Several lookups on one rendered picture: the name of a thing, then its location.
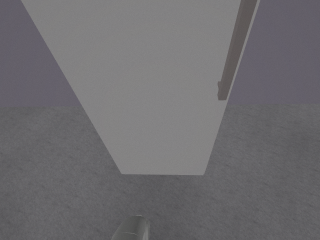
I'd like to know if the handle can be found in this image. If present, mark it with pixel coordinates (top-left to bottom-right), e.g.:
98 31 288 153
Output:
217 0 257 101

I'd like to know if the robot left thigh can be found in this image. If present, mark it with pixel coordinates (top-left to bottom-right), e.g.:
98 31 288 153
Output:
111 215 150 240

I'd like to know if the fridge door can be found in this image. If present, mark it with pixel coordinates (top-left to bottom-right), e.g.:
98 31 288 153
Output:
21 0 259 176

